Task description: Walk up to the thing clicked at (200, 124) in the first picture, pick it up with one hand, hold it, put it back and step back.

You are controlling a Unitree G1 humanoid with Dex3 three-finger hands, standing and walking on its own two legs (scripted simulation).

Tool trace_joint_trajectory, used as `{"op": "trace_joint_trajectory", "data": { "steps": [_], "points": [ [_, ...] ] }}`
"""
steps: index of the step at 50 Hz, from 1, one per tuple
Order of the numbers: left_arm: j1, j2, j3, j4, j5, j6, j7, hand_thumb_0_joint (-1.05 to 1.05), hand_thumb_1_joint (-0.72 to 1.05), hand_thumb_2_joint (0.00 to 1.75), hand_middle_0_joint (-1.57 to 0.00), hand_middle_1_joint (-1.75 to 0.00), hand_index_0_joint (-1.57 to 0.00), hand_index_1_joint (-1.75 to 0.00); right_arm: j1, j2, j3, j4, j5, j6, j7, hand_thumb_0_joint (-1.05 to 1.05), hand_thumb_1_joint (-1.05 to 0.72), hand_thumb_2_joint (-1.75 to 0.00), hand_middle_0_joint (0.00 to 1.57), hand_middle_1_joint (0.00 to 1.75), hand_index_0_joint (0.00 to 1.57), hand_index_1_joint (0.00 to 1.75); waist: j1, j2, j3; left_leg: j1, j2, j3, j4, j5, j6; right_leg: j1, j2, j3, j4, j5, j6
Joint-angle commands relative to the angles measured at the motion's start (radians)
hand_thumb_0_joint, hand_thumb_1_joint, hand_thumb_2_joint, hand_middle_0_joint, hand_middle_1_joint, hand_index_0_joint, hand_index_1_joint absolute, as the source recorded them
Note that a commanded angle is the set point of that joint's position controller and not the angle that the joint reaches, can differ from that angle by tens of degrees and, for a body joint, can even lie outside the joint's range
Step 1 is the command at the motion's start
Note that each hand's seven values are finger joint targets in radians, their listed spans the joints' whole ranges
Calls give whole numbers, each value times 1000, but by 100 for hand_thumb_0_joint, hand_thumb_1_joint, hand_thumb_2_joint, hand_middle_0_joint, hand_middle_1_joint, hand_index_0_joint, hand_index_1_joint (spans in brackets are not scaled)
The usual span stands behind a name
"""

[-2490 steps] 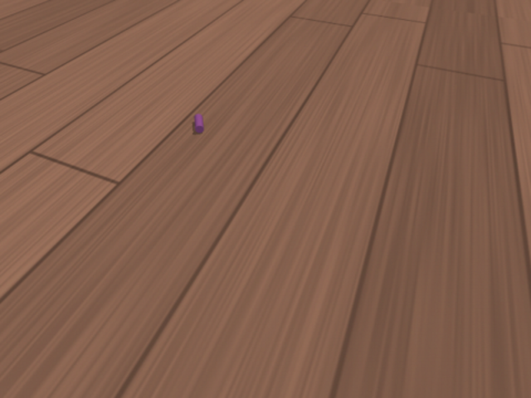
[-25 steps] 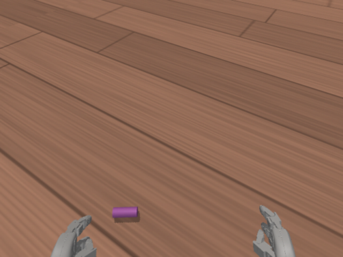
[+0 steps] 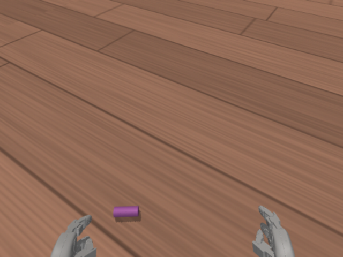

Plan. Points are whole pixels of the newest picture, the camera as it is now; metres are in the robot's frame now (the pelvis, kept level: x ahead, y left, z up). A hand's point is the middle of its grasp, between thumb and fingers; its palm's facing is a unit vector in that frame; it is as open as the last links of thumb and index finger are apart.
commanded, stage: home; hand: left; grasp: from above
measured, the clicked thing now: (126, 211) +0.48 +0.23 -0.69
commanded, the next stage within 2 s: stand in 0.58 s
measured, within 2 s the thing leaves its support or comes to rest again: neither
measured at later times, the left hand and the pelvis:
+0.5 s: hand (96, 254) +0.16 +0.17 -0.05, palm faces +0.04 -0.98 -0.19, open 7.4 cm; pelvis +0.00 -0.01 +0.00, yaw +0 degrees
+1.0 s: hand out of the picture +0.11 +0.23 -0.10, palm faces +0.02 -0.94 -0.34, open 7.4 cm; pelvis -0.01 +0.00 +0.04, yaw +0 degrees
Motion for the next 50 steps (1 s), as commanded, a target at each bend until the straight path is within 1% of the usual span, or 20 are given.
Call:
{"op": "trace_joint_trajectory", "data": {
  "steps": [1,7,9,11,17,20,22,24,25,29,33,34,35,36,37,39,40,41,44,50],
  "points": [
    [-22,112,67,-203,2,-57,13,0,90,90,-20,-30,-20,-30,-73,-125,-62,-159,5,-64,-12,0,-90,-90,20,30,20,30,8,17,-73,68,-1,-3,-168,229,8,59,2,2,-147,191,-5],
    [-15,103,49,-190,6,-52,14,0,90,90,-20,-30,-20,-30,-65,-131,-66,-153,4,-60,-13,0,-90,-90,20,30,20,30,-4,19,-77,86,1,-1,-162,276,6,57,3,1,-138,228,-6],
    [-20,101,50,-181,7,-52,17,0,90,90,-20,-30,-20,-30,-72,-128,-63,-159,5,-59,-13,0,-90,-90,20,30,20,30,0,1,-35,60,-1,3,-168,219,10,44,2,3,-153,186,-3],
    [-34,112,62,-212,2,-55,16,0,90,90,-20,-30,-20,-30,-73,-129,-64,-160,4,-61,-13,0,-90,-90,20,30,20,30,7,14,-51,63,1,0,-172,217,8,52,2,1,-150,180,-4],
    [-10,100,49,-189,2,-49,12,0,90,90,-20,-30,-20,-30,-68,-134,-68,-163,6,-59,-9,0,-90,-90,20,30,20,30,1,14,-72,77,2,-3,-168,258,5,60,4,0,-137,213,-6],
    [-28,113,63,-198,-1,-49,12,0,90,90,-20,-30,-20,-30,-74,-131,-65,-165,6,-58,-10,0,-90,-90,20,30,20,30,0,-10,-56,54,-3,2,-164,208,13,54,2,4,-156,177,-2],
    [-24,103,51,-189,0,-47,13,0,90,90,-20,-30,-20,-30,-74,-131,-65,-165,7,-61,-12,0,-90,-90,20,30,20,30,-2,-2,-57,56,-3,5,-166,201,13,49,1,6,-156,173,-2],
    [-33,107,58,-197,0,-49,13,0,90,90,-20,-30,-20,-30,-72,-130,-65,-166,6,-61,-13,0,-90,-90,20,30,20,30,-6,-13,-64,61,-4,5,-162,198,15,51,1,6,-159,172,1],
    [-20,106,58,-190,1,-48,14,0,90,90,-20,-30,-20,-30,-77,-127,-64,-166,7,-63,-12,0,-90,-90,20,30,20,30,5,-12,-47,47,-8,11,-160,182,15,50,-3,9,-167,158,1],
    [-27,112,63,-205,3,-52,14,0,90,90,-20,-30,-20,-30,-73,-128,-65,-167,6,-66,-15,0,-90,-90,20,30,20,30,-3,2,-55,59,-7,13,-160,182,15,45,-3,11,-163,161,1],
    [-25,108,55,-219,2,-53,14,0,90,90,-20,-30,-20,-30,-66,-129,-66,-163,6,-63,-14,0,-90,-90,20,30,20,30,-4,15,-85,76,-6,12,-152,238,12,61,-1,11,-151,213,-1],
    [-309,186,60,132,119,-252,49,0,90,90,-20,-30,-20,-30,-153,-224,-109,85,-120,53,46,0,-90,-90,20,30,20,30,78,-31,165,107,41,-42,-255,384,49,210,-85,118,-205,212,-44],
    [-226,201,77,317,126,-317,45,0,90,90,-20,-30,-20,-30,-149,-231,-127,96,-121,95,70,0,-90,-90,20,30,20,30,69,-66,77,168,33,-20,-249,395,59,242,-98,161,-225,210,-75],
    [-228,207,73,361,134,-349,42,0,90,90,-20,-30,-20,-30,-143,-225,-120,92,-122,113,88,0,-90,-90,20,30,20,30,55,-101,64,205,31,-20,-254,390,60,225,-105,185,-245,207,-87],
    [-259,201,64,385,127,-367,34,0,90,90,-20,-30,-20,-30,-116,-226,-113,93,-131,125,100,0,-90,-90,20,30,20,30,37,-55,86,206,34,-40,-290,343,57,213,-91,176,-246,196,-76],
    [-262,199,58,462,119,-391,26,0,90,90,-20,-30,-20,-30,-130,-208,-113,124,-82,131,131,0,-90,-90,20,30,20,30,70,-3,45,269,35,-54,-335,317,62,291,-101,150,-237,230,-54],
    [-262,205,58,507,118,-397,27,0,90,90,-20,-30,-20,-30,-144,-206,-119,144,-70,137,140,0,-90,-90,20,30,20,30,78,-50,64,285,26,-38,-339,309,51,283,-113,169,-274,229,-59],
    [-279,206,65,553,109,-403,26,0,90,90,-20,-30,-20,-30,-157,-204,-120,156,-60,139,145,0,-90,-90,20,30,20,30,74,-64,34,312,23,-35,-337,333,49,300,-115,174,-293,260,-54],
    [-328,208,64,663,107,-423,30,0,90,90,-20,-30,-20,-30,-162,-199,-124,205,-57,159,153,0,-90,-90,20,30,20,30,64,-83,47,353,18,-37,-365,306,45,327,-135,188,-360,261,-42],
    [-334,201,58,841,95,-444,31,0,90,90,-20,-30,-20,-30,-167,-211,-125,301,-58,179,150,0,-90,-90,20,30,20,30,66,-33,118,434,50,-74,-487,398,43,380,-115,147,-418,334,-28]
  ]
}}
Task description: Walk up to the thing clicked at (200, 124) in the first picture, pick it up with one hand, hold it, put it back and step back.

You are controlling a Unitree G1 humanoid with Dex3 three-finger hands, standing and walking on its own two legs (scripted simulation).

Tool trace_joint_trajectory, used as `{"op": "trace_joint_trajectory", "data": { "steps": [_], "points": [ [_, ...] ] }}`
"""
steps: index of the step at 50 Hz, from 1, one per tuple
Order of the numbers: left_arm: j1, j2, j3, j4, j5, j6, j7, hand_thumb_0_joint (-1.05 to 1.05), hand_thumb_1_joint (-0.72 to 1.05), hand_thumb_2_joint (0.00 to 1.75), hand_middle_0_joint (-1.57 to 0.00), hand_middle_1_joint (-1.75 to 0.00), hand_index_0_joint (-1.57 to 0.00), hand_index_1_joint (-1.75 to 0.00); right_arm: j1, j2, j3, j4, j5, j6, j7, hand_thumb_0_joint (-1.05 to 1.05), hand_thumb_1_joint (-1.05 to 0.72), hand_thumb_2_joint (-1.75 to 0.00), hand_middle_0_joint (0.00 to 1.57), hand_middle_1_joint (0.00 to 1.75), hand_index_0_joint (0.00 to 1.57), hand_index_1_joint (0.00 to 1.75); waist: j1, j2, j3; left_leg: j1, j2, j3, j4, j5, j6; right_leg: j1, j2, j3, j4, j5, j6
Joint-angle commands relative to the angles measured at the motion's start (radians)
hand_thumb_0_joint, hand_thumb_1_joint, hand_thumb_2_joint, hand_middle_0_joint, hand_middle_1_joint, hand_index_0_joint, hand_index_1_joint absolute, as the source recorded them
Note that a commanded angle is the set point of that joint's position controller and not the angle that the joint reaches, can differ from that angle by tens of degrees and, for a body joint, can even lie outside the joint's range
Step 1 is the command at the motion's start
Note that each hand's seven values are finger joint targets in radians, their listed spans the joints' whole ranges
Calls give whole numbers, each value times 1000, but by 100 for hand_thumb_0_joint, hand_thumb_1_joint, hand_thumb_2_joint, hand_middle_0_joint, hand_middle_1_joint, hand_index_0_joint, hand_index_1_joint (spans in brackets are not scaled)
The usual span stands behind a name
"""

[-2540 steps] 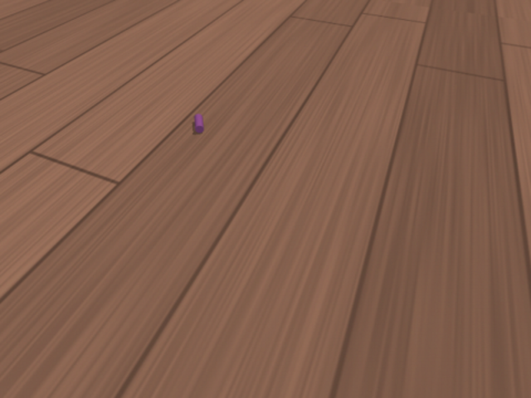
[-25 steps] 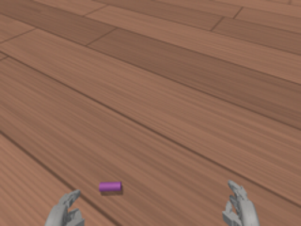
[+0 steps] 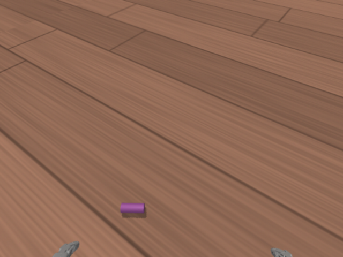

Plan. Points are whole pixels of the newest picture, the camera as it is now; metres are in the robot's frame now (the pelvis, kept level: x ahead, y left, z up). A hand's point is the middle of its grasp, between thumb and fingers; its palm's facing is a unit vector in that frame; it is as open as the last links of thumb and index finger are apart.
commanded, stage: stand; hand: left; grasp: from above
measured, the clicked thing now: (132, 207) +0.49 +0.24 -0.73
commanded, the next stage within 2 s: none
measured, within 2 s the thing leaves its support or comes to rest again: neither
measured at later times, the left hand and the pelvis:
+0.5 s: hand out of the picture +0.03 +0.25 -0.14, palm faces +0.04 -0.94 -0.33, open 7.4 cm; pelvis -0.01 +0.01 +0.03, yaw +0 degrees
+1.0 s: hand out of the picture +0.07 +0.23 -0.13, palm faces +0.03 -0.95 -0.33, open 7.4 cm; pelvis +0.00 -0.01 +0.03, yaw +0 degrees
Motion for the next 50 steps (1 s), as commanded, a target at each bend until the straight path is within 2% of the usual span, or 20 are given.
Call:
{"op": "trace_joint_trajectory", "data": {
  "steps": [1,7,8,15,16,17,20,25,26,27,28,30,35,37,39,41,42,46,47,50],
  "points": [
    [-57,148,39,2,-10,-60,17,0,90,90,-20,-30,-20,-30,-58,-146,-44,-36,13,-26,-10,0,-90,-90,20,30,20,30,7,5,-67,71,85,-114,-181,248,32,110,-81,104,-206,246,-32],
    [-74,156,32,125,-20,-61,21,0,90,90,-20,-30,-20,-30,-61,-169,-43,47,22,-12,-19,0,-90,-90,20,30,20,30,2,30,-23,144,106,-131,-298,254,25,156,-78,93,-288,231,-22],
    [-71,158,30,144,-19,-62,22,0,90,90,-20,-30,-20,-30,-67,-170,-43,58,23,-12,-19,0,-90,-90,20,30,20,30,6,32,-26,158,106,-127,-302,289,24,172,-83,94,-299,252,-22],
    [-74,171,25,245,-18,-56,17,0,90,90,-20,-30,-20,-30,-87,-182,-41,116,29,-2,-18,0,-90,-90,20,30,20,30,8,39,53,123,117,-151,-422,101,16,198,-74,82,-357,161,-11],
    [-77,173,27,252,-18,-56,17,0,90,90,-20,-30,-20,-30,-83,-187,-44,120,29,-2,-19,0,-90,-90,20,30,20,30,6,43,32,147,123,-152,-430,100,17,201,-76,83,-356,173,-10],
    [-70,170,23,265,-18,-55,15,0,90,90,-20,-30,-20,-30,-88,-179,-40,127,29,-1,-17,0,-90,-90,20,30,20,30,11,34,63,132,121,-156,-440,83,15,187,-73,84,-366,153,-10],
    [-85,177,22,281,-17,-61,14,0,90,90,-20,-30,-20,-30,-89,-182,-40,141,30,-2,-14,0,-90,-90,20,30,20,30,5,20,32,150,118,-142,-433,123,14,215,-86,91,-385,167,-10],
    [-72,179,16,316,-17,-59,11,0,90,90,-20,-30,-20,-30,-100,-193,-40,157,33,2,-10,0,-90,-90,20,30,20,30,10,20,64,146,122,-153,-452,47,14,185,-77,84,-409,110,-4],
    [-68,184,16,320,-17,-62,11,0,90,90,-20,-30,-20,-30,-103,-192,-39,159,35,3,-8,0,-90,-90,20,30,20,30,10,1,46,173,118,-144,-436,83,15,184,-87,94,-424,114,-6],
    [-93,192,18,319,-18,-61,11,0,90,90,-20,-30,-20,-30,-84,-186,-37,165,34,5,-8,0,-90,-90,20,30,20,30,-5,8,52,160,118,-141,-441,74,14,182,-86,95,-419,103,-7],
    [-87,189,16,321,-19,-63,12,0,90,90,-20,-30,-20,-30,-95,-188,-36,168,34,4,-7,0,-90,-90,20,30,20,30,4,11,44,174,120,-139,-432,98,15,186,-91,99,-425,114,-8],
    [-85,190,13,328,-19,-63,12,0,90,90,-20,-30,-20,-30,-94,-191,-36,173,35,3,-8,0,-90,-90,20,30,20,30,0,5,40,193,121,-136,-431,123,12,175,-92,103,-431,111,-11],
    [-103,197,11,333,-25,-70,12,0,90,90,-20,-30,-20,-30,-91,-194,-27,185,36,-2,-8,0,-90,-90,20,30,20,30,-8,17,-2,216,128,-121,-418,233,17,226,-107,107,-426,236,-13],
    [-96,195,9,345,-25,-68,14,0,90,90,-20,-30,-20,-30,-104,-194,-25,187,39,-1,-9,0,-90,-90,20,30,20,30,-3,1,18,220,130,-124,-420,249,14,210,-100,97,-431,217,-11],
    [-106,202,10,341,-27,-71,13,0,90,90,-20,-30,-20,-30,-95,-203,-23,193,40,-2,-9,0,-90,-90,20,30,20,30,-5,7,-4,234,132,-116,-414,294,15,231,-106,101,-432,278,-12],
    [-111,202,11,344,-28,-71,13,0,90,90,-20,-30,-20,-30,-103,-203,-20,196,40,0,-10,0,-90,-90,20,30,20,30,-4,16,5,223,131,-115,-414,288,14,235,-106,100,-432,274,-10],
    [-112,206,12,348,-28,-68,12,0,90,90,-20,-30,-20,-30,-99,-200,-19,198,39,1,-10,0,-90,-90,20,30,20,30,-4,3,22,207,130,-116,-425,254,11,229,-103,99,-439,229,-9],
    [-112,201,11,350,-28,-69,10,0,90,90,-20,-30,-20,-30,-106,-209,-19,200,41,-1,-11,0,-90,-90,20,30,20,30,-1,17,1,222,138,-115,-418,315,10,248,-107,96,-436,283,-14],
    [-117,209,13,350,-30,-69,8,0,90,90,-20,-30,-20,-30,-100,-208,-17,204,42,-2,-11,0,-90,-90,20,30,20,30,-3,13,9,215,135,-112,-424,289,9,250,-106,103,-444,270,-12],
    [-131,206,13,348,-29,-69,9,0,90,90,-20,-30,-20,-30,-109,-207,-17,203,41,-2,-11,0,-90,-90,20,30,20,30,-5,12,6,213,139,-111,-423,303,7,253,-107,96,-439,281,-14]
  ]
}}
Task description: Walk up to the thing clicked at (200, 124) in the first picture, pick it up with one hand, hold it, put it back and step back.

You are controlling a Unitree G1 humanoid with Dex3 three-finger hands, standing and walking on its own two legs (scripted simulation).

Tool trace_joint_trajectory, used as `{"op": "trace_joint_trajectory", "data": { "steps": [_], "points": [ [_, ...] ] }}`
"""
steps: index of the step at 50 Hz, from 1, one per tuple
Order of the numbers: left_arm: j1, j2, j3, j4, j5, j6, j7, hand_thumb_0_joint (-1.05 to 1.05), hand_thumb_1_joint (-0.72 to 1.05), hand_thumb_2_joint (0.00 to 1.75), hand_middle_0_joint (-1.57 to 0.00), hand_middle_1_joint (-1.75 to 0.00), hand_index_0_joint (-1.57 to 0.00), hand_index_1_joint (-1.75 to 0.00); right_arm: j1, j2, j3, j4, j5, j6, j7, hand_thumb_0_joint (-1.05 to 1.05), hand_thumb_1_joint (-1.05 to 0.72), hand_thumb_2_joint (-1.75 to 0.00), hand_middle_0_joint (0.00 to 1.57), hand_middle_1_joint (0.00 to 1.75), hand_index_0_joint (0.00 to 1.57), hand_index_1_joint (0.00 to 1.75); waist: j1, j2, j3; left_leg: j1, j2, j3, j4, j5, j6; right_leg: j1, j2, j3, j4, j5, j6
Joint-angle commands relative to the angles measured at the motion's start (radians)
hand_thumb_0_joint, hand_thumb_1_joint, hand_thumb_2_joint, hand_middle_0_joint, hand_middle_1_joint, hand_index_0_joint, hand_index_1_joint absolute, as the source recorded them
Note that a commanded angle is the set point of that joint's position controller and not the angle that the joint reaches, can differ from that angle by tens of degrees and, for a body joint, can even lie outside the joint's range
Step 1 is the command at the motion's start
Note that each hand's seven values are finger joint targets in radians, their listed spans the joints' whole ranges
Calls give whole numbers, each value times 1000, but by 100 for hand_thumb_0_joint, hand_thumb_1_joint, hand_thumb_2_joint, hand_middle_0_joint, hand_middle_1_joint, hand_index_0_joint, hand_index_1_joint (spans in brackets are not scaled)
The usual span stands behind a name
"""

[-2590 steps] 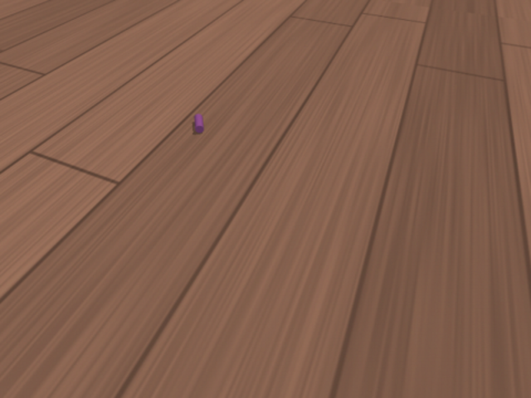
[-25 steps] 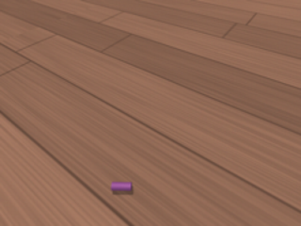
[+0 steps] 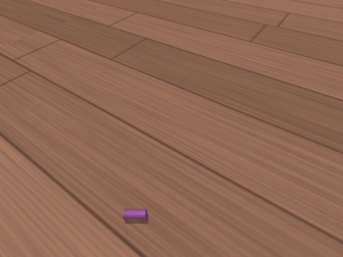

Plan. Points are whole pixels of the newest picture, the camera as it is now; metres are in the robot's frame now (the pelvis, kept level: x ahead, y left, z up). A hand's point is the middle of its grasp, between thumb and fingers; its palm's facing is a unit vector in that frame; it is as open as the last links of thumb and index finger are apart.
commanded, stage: stand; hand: left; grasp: from above
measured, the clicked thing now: (135, 214) +0.48 +0.24 -0.76
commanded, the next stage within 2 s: step back in 1.20 s
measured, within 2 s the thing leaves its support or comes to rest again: neither
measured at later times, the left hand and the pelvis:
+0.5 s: hand out of the picture +0.08 +0.23 -0.15, palm faces +0.01 -0.94 -0.34, open 7.4 cm; pelvis +0.01 -0.01 +0.00, yaw +0 degrees
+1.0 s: hand out of the picture +0.09 +0.23 -0.15, palm faces -0.01 -0.94 -0.34, open 7.4 cm; pelvis +0.01 -0.02 +0.00, yaw +0 degrees
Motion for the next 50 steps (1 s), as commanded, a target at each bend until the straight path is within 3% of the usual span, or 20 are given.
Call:
{"op": "trace_joint_trajectory", "data": {
  "steps": [1,5,12,19,22,28,32,38,40,42,50],
  "points": [
    [-32,212,35,-51,-5,-17,18,0,90,90,-20,-30,-20,-30,-41,-186,-37,-48,4,-25,-12,0,-90,-90,20,30,20,30,5,-15,-38,-26,121,-92,-50,112,24,-1,-123,116,-70,96,-8],
    [-35,215,33,-52,-3,-20,15,0,90,90,-20,-30,-20,-30,-44,-195,-37,-49,6,-26,-8,0,-90,-90,20,30,20,30,6,-12,-23,-39,121,-92,-56,84,23,-8,-121,117,-84,53,-7],
    [-47,219,34,-56,-8,-26,13,0,90,90,-20,-30,-20,-30,-48,-199,-35,-48,8,-29,-9,0,-90,-90,20,30,20,30,2,-10,-74,-4,129,-85,-41,166,23,25,-126,115,-70,188,-6],
    [-57,229,35,-57,-7,-22,12,0,90,90,-20,-30,-20,-30,-52,-203,-33,-50,7,-25,-8,0,-90,-90,20,30,20,30,0,-18,-46,-24,129,-82,-51,112,18,6,-122,117,-84,117,-8],
    [-62,238,37,-65,-9,-27,12,0,90,90,-20,-30,-20,-30,-50,-206,-33,-53,9,-28,-7,0,-90,-90,20,30,20,30,-3,-17,-85,8,133,-80,-43,175,18,19,-128,117,-67,205,-9],
    [-58,234,31,-59,-7,-23,8,0,90,90,-20,-30,-20,-30,-57,-210,-31,-51,8,-25,-4,0,-90,-90,20,30,20,30,1,-23,-35,-20,133,-84,-59,89,18,-19,-118,119,-91,72,-7],
    [-67,248,34,-69,-10,-28,8,0,90,90,-20,-30,-20,-30,-51,-217,-33,-52,8,-27,-4,0,-90,-90,20,30,20,30,-5,-10,-77,-10,136,-77,-50,131,20,21,-128,128,-78,161,-14],
    [-56,246,30,-69,-9,-28,8,0,90,90,-20,-30,-20,-30,-54,-217,-34,-54,10,-28,-2,0,-90,-90,20,30,20,30,-4,-12,-63,-7,135,-78,-55,121,14,3,-122,121,-81,140,-13],
    [-60,251,30,-77,-12,-30,8,0,90,90,-20,-30,-20,-30,-49,-218,-33,-54,10,-29,-2,0,-90,-90,20,30,20,30,-4,-4,-86,3,139,-73,-47,160,16,21,-127,123,-70,198,-17],
    [-61,248,28,-74,-12,-30,6,0,90,90,-20,-30,-20,-30,-49,-215,-28,-53,10,-28,-2,0,-90,-90,20,30,20,30,-6,-5,-62,-18,138,-77,-54,122,16,12,-123,125,-77,152,-13],
    [-51,250,26,-76,-12,-28,5,0,90,90,-20,-30,-20,-30,-52,-228,-31,-55,10,-27,-2,0,-90,-90,20,30,20,30,-2,2,-63,-14,140,-77,-54,122,17,5,-122,126,-77,151,-17]
  ]
}}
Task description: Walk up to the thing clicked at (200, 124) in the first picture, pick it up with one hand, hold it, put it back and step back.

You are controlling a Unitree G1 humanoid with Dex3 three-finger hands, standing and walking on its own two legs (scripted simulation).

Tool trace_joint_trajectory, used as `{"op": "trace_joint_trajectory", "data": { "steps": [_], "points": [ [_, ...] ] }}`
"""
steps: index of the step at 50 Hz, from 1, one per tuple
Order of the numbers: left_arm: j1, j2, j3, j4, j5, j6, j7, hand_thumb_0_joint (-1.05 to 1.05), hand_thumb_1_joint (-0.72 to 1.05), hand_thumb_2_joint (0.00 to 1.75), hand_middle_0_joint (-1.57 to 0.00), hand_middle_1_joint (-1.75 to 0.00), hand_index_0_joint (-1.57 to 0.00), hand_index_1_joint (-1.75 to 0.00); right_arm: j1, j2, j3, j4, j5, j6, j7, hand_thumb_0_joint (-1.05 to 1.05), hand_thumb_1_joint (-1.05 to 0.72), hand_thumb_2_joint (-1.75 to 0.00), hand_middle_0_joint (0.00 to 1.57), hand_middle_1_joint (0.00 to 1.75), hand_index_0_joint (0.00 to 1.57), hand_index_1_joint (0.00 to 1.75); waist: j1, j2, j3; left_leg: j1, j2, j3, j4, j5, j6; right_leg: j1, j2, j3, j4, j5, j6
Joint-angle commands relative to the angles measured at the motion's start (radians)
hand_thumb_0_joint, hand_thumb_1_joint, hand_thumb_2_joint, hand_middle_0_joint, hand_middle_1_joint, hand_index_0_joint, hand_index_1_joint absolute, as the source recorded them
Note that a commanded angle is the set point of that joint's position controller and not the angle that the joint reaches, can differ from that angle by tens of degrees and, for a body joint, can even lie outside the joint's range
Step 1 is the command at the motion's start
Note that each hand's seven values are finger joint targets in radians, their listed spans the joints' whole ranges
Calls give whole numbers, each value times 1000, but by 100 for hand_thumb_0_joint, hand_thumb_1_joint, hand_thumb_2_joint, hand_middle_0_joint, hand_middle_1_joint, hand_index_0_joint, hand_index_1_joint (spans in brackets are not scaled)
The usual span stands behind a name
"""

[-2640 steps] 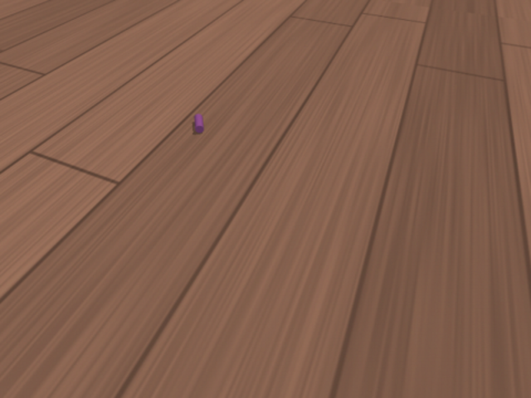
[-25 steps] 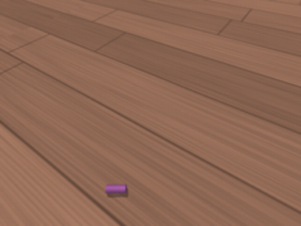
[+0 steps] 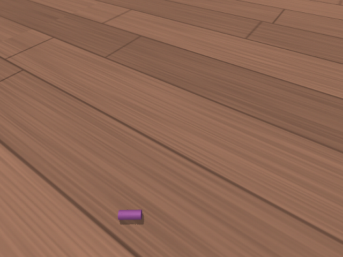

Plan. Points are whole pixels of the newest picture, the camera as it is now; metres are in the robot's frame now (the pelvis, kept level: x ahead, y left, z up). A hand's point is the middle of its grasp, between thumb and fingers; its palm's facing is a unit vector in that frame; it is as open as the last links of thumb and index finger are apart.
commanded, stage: stand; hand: left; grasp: from above
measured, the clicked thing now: (130, 214) +0.47 +0.26 -0.76
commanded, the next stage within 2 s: step back in 0.20 s
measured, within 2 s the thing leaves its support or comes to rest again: neither
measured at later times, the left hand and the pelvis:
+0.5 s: hand out of the picture +0.08 +0.30 -0.17, palm faces -0.04 -0.92 -0.38, open 7.4 cm; pelvis -0.05 +0.04 -0.02, yaw +0 degrees
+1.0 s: hand out of the picture -0.01 +0.32 -0.17, palm faces -0.12 -0.91 -0.40, open 7.4 cm; pelvis -0.14 +0.06 -0.03, yaw -6 degrees
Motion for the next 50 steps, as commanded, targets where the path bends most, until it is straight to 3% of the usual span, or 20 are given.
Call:
{"op": "trace_joint_trajectory", "data": {
  "steps": [1,9,10,13,15,17,19,23,25,26,27,28,29,31,33,34,37,41,48,50],
  "points": [
    [-40,219,32,-68,-5,-24,18,0,90,90,-20,-30,-20,-30,-41,-201,-42,-54,5,-27,-11,0,-90,-90,20,30,20,30,4,1,-72,-7,113,-74,-28,155,40,17,-152,121,-46,186,6],
    [-40,223,29,-67,-7,-24,16,0,90,90,-20,-30,-20,-30,-31,-196,-34,-52,6,-27,-11,0,-90,-90,20,30,20,30,1,-24,-51,-16,114,-74,-36,149,37,2,-149,123,-50,184,9],
    [-37,301,79,-89,-20,-13,20,0,90,90,-20,-30,-20,-30,-80,-251,-56,-71,7,-8,-8,0,-90,-90,20,30,20,30,9,-39,70,-114,88,-70,92,241,58,-76,-146,145,9,347,2],
    [-17,316,93,-129,-20,-6,28,0,90,90,-20,-30,-20,-30,-28,-207,-53,-99,20,7,-7,0,-90,-90,20,30,20,30,0,-108,-11,-139,0,11,286,103,43,-56,-246,223,5,485,-100],
    [-51,324,99,-176,-7,-4,30,0,90,90,-20,-30,-20,-30,-6,-212,-67,-120,15,25,-3,0,-90,-90,20,30,20,30,0,-170,-49,-190,-57,-4,504,-275,45,-80,-353,318,-19,477,-202],
    [-68,318,102,-222,9,-1,32,0,90,90,-20,-30,-20,-30,30,-229,-79,-141,13,36,-1,0,-90,-90,20,30,20,30,-6,-153,-89,-226,-40,-59,636,-377,59,-89,-393,323,37,493,-250],
    [-104,291,95,-256,11,4,34,0,90,90,-20,-30,-20,-30,56,-234,-87,-156,22,35,2,0,-90,-90,20,30,20,30,-24,-152,-122,-235,-23,-65,620,-353,65,-69,-350,262,91,516,-219],
    [-71,286,90,-289,16,26,32,0,90,90,-20,-30,-20,-30,52,-210,-80,-188,13,26,0,0,-90,-90,20,30,20,30,11,-136,-135,-245,-31,-4,369,-232,40,1,-262,208,198,473,-155],
    [-83,294,87,-309,0,45,25,0,90,90,-20,-30,-20,-30,90,-199,-87,-185,-3,15,-5,0,-90,-90,20,30,20,30,-27,-119,-121,-165,-29,36,86,38,36,-25,-211,166,278,413,-95],
    [-88,271,83,-322,-12,52,19,0,90,90,-20,-30,-20,-30,94,-228,-99,-182,-13,11,-8,0,-90,-90,20,30,20,30,-24,-66,-115,-101,28,-27,62,216,48,-88,-158,143,324,298,-52],
    [-63,230,73,-336,-21,55,18,0,90,90,-20,-30,-20,-30,81,-302,-119,-195,-30,8,-11,0,-90,-90,20,30,20,30,-8,87,-122,-24,180,-224,58,439,93,-221,-33,102,441,93,-10],
    [-44,211,71,-330,-17,61,26,0,90,90,-20,-30,-20,-30,38,-347,-126,-217,-30,6,-9,0,-90,-90,20,30,20,30,10,168,-101,44,274,-332,62,571,165,-379,91,95,560,-382,10],
    [-57,237,80,-330,0,64,37,0,90,90,-20,-30,-20,-30,59,-388,-134,-228,-18,7,-10,0,-90,-90,20,30,20,30,-42,188,-115,-54,361,-387,74,569,261,-339,85,179,700,-493,22],
    [-87,256,87,-318,3,67,38,0,90,90,-20,-30,-20,-30,21,-328,-124,-245,-16,4,-19,0,-90,-90,20,30,20,30,-33,128,-74,-73,299,-285,76,549,236,-358,76,233,826,-413,13],
    [8,239,82,-308,-18,69,32,0,90,90,-20,-30,-20,-30,-39,-283,-108,-266,-18,2,-29,0,-90,-90,20,30,20,30,34,123,-74,24,187,-134,139,637,145,-451,91,230,861,-294,11],
    [25,241,83,-311,-14,69,30,0,90,90,-20,-30,-20,-30,-26,-274,-108,-269,-14,1,-30,0,-90,-90,20,30,20,30,29,115,-81,33,174,-130,138,610,117,-438,92,223,860,-271,14],
    [29,221,88,-332,-5,61,29,0,90,90,-20,-30,-20,-30,32,-252,-109,-274,-1,3,-37,0,-90,-90,20,30,20,30,-8,133,-112,163,180,-141,182,651,133,-451,73,186,762,-257,48],
    [5,225,89,-356,-1,54,30,0,90,90,-20,-30,-20,-30,69,-273,-120,-287,1,11,-38,0,-90,-90,20,30,20,30,-45,115,-91,156,241,-172,192,608,227,-407,36,160,589,-318,62],
    [126,223,103,-317,15,44,14,0,90,90,-20,-30,-20,-30,-30,-295,-120,-335,6,14,-24,0,-90,-90,20,30,20,30,14,106,-119,-72,272,-213,192,279,221,-162,-17,75,285,-177,12],
    [168,244,111,-303,25,34,11,0,90,90,-20,-30,-20,-30,-64,-280,-112,-343,14,18,-19,0,-90,-90,20,30,20,30,41,22,-122,-205,205,-161,256,145,153,-47,-46,133,166,8,-22]
  ]
}}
